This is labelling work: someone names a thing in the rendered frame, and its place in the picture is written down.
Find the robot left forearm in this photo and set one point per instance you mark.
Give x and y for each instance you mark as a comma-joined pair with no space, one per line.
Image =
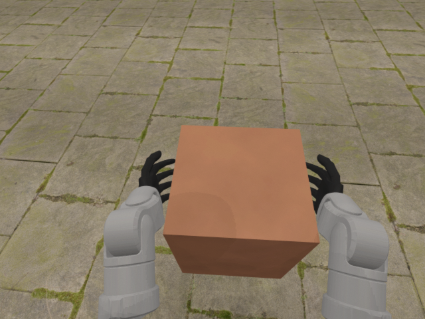
130,291

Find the robot right forearm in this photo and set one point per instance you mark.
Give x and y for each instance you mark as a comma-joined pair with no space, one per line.
358,260

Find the robot left hand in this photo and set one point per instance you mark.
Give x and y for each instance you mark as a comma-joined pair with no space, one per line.
149,176

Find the carton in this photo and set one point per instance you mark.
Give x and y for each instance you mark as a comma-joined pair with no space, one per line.
240,202

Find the robot right hand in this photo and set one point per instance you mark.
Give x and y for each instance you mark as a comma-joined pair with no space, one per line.
330,182

